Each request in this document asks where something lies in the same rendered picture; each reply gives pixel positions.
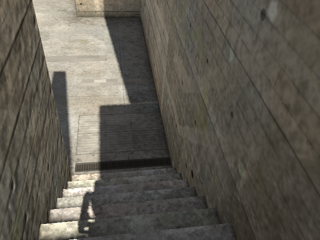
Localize stairs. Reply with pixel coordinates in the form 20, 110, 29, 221
38, 168, 237, 240

